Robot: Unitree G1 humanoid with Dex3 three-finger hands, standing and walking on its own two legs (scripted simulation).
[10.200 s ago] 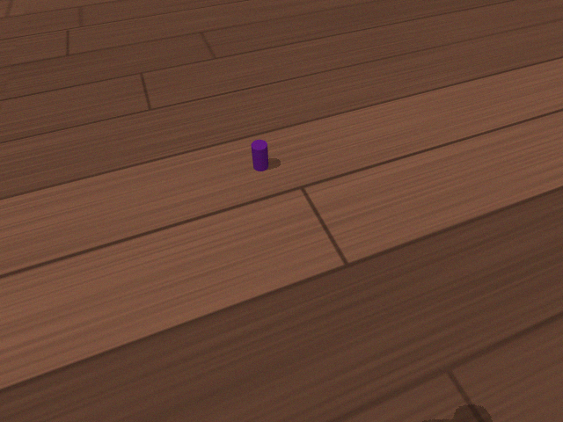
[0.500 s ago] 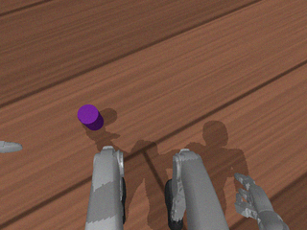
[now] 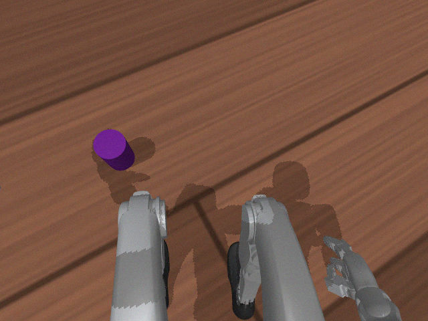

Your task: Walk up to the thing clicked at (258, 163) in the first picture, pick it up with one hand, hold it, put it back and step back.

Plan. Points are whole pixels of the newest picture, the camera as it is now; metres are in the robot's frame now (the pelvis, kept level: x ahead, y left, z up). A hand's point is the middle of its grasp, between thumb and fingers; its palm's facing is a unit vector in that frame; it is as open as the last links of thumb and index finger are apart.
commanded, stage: go down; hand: left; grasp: from the side
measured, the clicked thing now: (116, 151) +0.46 +0.27 -0.35
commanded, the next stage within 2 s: approach in 1.72 s
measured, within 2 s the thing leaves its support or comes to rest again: neither
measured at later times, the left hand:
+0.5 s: hand out of the picture +0.36 +0.42 -0.05, palm faces +0.22 -0.93 -0.29, open 16.6 cm
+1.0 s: hand out of the picture +0.35 +0.43 -0.06, palm faces +0.23 -0.94 -0.26, open 16.8 cm
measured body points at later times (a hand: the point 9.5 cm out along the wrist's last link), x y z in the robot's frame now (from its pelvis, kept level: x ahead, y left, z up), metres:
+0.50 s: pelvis +0.00 +0.00 -0.03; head +0.21 +0.07 +0.36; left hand +0.34 +0.47 -0.03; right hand +0.17 -0.27 -0.14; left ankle +0.09 +0.13 -0.39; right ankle +0.08 -0.11 -0.39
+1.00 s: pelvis -0.01 +0.00 -0.04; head +0.21 +0.08 +0.34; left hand +0.34 +0.48 -0.04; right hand +0.16 -0.27 -0.15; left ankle +0.09 +0.13 -0.39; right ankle +0.08 -0.11 -0.39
